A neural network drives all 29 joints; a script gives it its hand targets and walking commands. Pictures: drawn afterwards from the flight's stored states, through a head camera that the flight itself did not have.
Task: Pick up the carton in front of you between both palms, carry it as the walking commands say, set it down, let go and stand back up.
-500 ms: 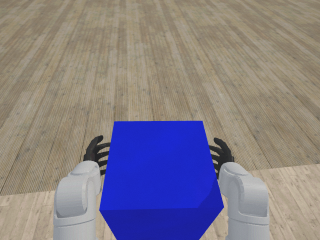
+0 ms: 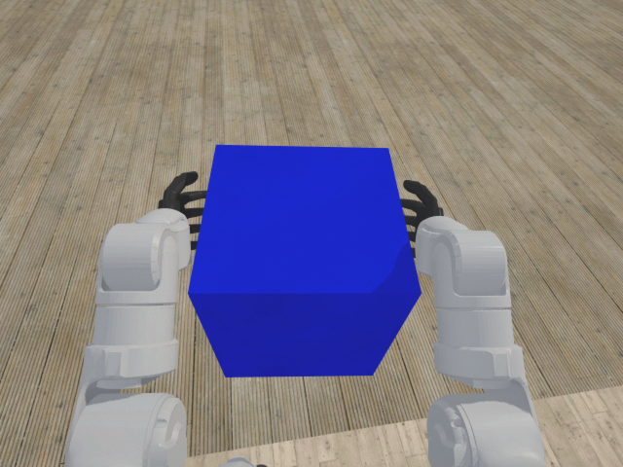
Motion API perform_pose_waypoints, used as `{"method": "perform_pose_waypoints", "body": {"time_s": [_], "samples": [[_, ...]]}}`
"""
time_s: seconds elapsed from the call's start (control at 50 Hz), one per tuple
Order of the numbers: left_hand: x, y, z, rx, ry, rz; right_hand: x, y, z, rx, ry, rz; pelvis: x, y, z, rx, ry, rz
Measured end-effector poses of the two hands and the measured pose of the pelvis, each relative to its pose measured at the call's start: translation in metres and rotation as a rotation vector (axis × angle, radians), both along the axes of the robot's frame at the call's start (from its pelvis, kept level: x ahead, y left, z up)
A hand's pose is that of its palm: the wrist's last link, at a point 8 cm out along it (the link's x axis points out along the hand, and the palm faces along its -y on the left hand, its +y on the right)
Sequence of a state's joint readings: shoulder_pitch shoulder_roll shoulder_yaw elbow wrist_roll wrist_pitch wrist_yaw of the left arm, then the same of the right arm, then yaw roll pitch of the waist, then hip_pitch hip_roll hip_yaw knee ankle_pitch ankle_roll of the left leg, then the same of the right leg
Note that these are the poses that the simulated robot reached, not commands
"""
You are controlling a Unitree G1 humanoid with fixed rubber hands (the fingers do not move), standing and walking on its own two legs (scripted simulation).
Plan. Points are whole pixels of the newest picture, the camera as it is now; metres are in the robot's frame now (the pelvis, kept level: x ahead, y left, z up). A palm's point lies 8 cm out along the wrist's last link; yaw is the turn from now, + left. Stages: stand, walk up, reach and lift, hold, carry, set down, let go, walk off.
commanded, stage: carry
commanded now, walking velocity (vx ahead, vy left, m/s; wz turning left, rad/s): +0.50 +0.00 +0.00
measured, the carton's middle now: (301, 270) +0.36 +0.00 +0.06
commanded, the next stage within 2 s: none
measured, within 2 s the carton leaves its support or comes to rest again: neither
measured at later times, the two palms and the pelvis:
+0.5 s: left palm (224, 92) +0.72 +0.14 +0.11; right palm (386, 103) +0.71 -0.16 +0.11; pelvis +0.34 -0.01 -0.02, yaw +3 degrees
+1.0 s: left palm (253, 90) +1.03 +0.11 -0.05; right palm (361, 95) +1.04 -0.19 -0.06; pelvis +0.68 -0.06 -0.10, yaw +1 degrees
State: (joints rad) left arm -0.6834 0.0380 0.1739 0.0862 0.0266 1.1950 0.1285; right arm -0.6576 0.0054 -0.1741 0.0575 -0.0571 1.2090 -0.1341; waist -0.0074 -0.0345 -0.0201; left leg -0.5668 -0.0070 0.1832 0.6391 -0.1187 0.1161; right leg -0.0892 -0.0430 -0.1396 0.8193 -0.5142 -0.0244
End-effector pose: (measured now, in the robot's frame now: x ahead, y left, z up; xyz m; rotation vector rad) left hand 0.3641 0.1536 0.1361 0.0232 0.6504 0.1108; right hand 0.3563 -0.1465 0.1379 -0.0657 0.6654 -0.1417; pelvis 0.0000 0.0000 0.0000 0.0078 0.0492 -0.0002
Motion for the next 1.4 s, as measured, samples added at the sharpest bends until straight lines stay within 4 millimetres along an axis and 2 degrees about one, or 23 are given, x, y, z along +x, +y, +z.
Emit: {"method": "perform_pose_waypoints", "body": {"time_s": [0.06,0.14,0.28,0.38,0.46,0.52,0.58,0.64,0.7,0.76,0.82,0.9,1.04,1.1,1.18,1.3,1.4], "samples": [[0.051,0.0,-0.009,-0.002,0.078,-0.024,0.042,0.0,-0.01,0.0,0.078,-0.023,0.031,0.01,0.006,-0.009,0.007,0.001],[0.108,0.0,-0.013,-0.006,0.15,-0.031,0.092,0.0,-0.018,0.026,0.15,-0.053,0.074,0.02,0.02,-0.02,0.027,-0.004],[0.198,0.003,-0.014,-0.055,0.121,0.011,0.185,0.004,-0.015,0.061,0.117,-0.088,0.159,0.021,0.029,-0.034,0.059,0.011],[0.259,0.004,-0.01,-0.07,0.043,0.055,0.257,0.004,-0.011,0.092,0.041,-0.075,0.234,0.012,0.018,-0.02,0.061,0.028],[0.32,-0.008,-0.015,-0.068,-0.001,0.053,0.317,-0.008,-0.019,0.082,-0.002,-0.062,0.305,0.002,-0.005,0.01,0.05,0.048],[0.373,-0.021,-0.03,-0.05,-0.024,0.042,0.371,-0.022,-0.037,0.067,-0.024,-0.044,0.364,-0.009,-0.037,0.043,0.021,0.058],[0.423,-0.026,-0.052,0.0,-0.049,0.065,0.435,-0.026,-0.065,0.078,-0.046,0.009,0.429,-0.022,-0.082,0.061,-0.028,0.054],[0.465,-0.022,-0.088,0.038,-0.009,0.093,0.491,-0.022,-0.102,0.077,-0.006,0.063,0.468,-0.033,-0.113,0.036,-0.017,0.039],[0.491,-0.019,-0.131,0.017,0.11,0.126,0.526,-0.018,-0.141,0.061,0.113,0.09,0.498,-0.046,-0.116,0.027,-0.004,0.042],[0.514,-0.02,-0.161,-0.007,0.193,0.16,0.554,-0.018,-0.17,0.065,0.198,0.093,0.527,-0.056,-0.111,0.03,0.011,0.049],[0.543,-0.024,-0.179,-0.025,0.211,0.18,0.584,-0.023,-0.188,0.086,0.218,0.075,0.559,-0.062,-0.106,0.031,0.03,0.05],[0.591,-0.033,-0.189,-0.042,0.187,0.18,0.626,-0.032,-0.199,0.108,0.195,0.04,0.609,-0.065,-0.103,0.032,0.044,0.04],[0.696,-0.048,-0.184,-0.036,0.114,0.115,0.712,-0.046,-0.195,0.117,0.116,0.007,0.717,-0.063,-0.106,0.027,0.041,0.01],[0.752,-0.058,-0.174,-0.032,0.067,0.059,0.755,-0.057,-0.183,0.093,0.066,-0.022,0.77,-0.06,-0.111,0.018,0.012,-0.017],[0.819,-0.082,-0.151,-0.011,0.032,-0.028,0.8,-0.08,-0.162,0.072,0.028,-0.075,0.817,-0.058,-0.104,0.025,0.011,-0.018],[0.89,-0.108,-0.116,-0.015,0.039,-0.056,0.862,-0.105,-0.125,0.092,0.033,-0.124,0.894,-0.066,-0.082,-0.014,0.027,-0.04],[0.935,-0.115,-0.109,-0.049,0.034,-0.002,0.923,-0.114,-0.108,0.099,0.028,-0.107,0.965,-0.091,-0.077,-0.032,0.034,-0.039]]}}
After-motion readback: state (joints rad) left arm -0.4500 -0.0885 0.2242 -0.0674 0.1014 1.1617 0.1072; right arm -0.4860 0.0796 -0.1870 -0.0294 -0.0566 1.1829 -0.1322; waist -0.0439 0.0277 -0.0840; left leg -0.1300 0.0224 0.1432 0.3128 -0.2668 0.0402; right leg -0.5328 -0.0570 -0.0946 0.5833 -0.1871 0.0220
